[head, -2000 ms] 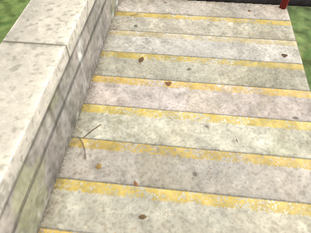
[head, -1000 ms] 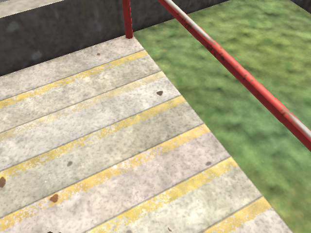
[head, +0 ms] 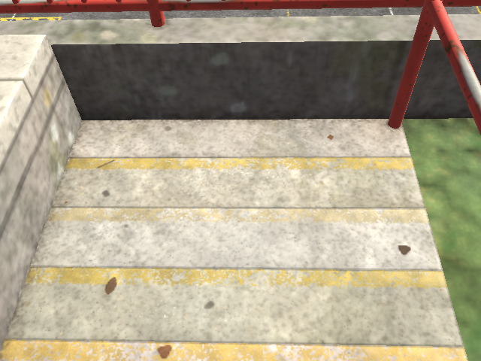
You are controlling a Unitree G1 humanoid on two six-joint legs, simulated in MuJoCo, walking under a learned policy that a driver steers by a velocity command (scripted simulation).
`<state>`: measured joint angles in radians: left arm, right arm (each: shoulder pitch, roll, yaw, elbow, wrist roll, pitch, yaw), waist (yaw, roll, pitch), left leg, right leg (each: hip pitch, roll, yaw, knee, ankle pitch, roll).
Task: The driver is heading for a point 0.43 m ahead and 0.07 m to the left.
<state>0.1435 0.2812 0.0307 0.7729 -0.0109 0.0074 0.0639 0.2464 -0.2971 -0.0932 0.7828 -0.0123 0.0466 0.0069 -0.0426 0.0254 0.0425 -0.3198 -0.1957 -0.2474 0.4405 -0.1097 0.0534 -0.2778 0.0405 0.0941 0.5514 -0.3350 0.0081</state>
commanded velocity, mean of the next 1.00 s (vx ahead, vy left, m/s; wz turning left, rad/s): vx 0.05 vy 0.00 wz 0.48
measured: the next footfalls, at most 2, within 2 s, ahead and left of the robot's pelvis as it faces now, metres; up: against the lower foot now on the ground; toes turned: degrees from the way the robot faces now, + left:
left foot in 0.52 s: -0.04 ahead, +0.10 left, +0.00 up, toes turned +19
right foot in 1.12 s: +0.12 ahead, -0.05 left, +0.00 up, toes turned +23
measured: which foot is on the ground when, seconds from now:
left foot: down 0.00-0.00, up 0.02-0.50, down 0.52-1.00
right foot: down 0.00-0.52, up 0.54-1.00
